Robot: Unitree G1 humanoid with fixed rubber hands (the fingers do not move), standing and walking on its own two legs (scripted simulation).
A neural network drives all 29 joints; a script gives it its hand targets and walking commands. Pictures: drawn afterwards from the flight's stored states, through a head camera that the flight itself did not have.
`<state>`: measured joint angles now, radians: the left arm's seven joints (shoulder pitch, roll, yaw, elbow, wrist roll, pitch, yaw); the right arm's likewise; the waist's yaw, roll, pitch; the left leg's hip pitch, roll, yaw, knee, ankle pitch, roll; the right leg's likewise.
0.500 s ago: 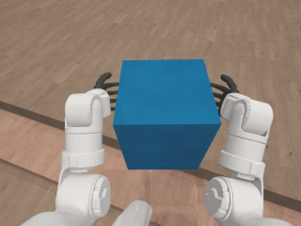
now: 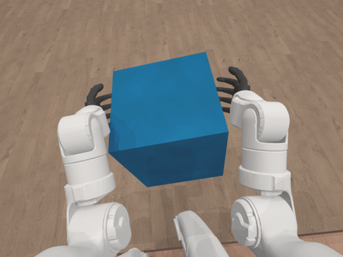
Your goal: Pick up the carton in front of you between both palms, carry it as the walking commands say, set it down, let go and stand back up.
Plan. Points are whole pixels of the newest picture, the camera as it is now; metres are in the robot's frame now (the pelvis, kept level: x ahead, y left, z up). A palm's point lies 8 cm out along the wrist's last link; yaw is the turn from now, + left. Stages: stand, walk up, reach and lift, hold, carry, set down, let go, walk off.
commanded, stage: carry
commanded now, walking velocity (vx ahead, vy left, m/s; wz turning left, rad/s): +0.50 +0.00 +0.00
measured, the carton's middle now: (172, 128) +0.39 -0.07 +0.04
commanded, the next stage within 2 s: none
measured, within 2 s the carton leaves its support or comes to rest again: neither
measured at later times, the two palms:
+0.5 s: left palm out of the picture +0.69 +0.09 +0.30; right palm out of the picture +0.73 -0.18 +0.28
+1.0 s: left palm out of the picture +0.97 +0.09 +0.31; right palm out of the picture +0.96 -0.19 +0.31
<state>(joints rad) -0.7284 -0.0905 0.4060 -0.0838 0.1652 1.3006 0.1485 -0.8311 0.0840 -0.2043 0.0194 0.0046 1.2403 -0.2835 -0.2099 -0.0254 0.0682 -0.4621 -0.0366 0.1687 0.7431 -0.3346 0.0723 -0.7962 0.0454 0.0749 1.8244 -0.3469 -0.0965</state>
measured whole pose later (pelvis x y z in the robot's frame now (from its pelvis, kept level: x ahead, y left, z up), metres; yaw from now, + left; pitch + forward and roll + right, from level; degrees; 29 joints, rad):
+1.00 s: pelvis +0.60 -0.04 +0.17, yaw +1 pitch +4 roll -1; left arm -0.81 -0.14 0.36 0.16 0.18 1.29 0.24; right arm -0.78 0.12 -0.33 0.20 -0.14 1.28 -0.29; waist -0.04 -0.02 -0.06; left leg -0.29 0.02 0.13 0.43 -0.22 0.06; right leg -0.63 -0.06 -0.04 1.01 -0.29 0.00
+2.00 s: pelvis +1.21 -0.03 +0.18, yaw +0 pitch +4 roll -1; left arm -0.22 -0.14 0.05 -0.32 0.13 1.23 0.21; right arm -0.22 0.14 -0.07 -0.31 -0.10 1.26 -0.24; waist -0.02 -0.01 -0.14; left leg -0.04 0.02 0.21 0.22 -0.25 0.04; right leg -0.64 -0.13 -0.11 0.69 -0.07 0.03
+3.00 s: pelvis +1.88 +0.00 +0.17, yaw +1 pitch +5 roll -2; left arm -0.18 -0.14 0.04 -0.40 0.12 1.24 0.21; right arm -0.19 0.14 -0.05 -0.39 -0.10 1.25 -0.21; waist -0.02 -0.01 -0.12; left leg 0.01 0.04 0.22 0.21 -0.30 0.01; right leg -0.62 -0.11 -0.15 0.64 -0.08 0.01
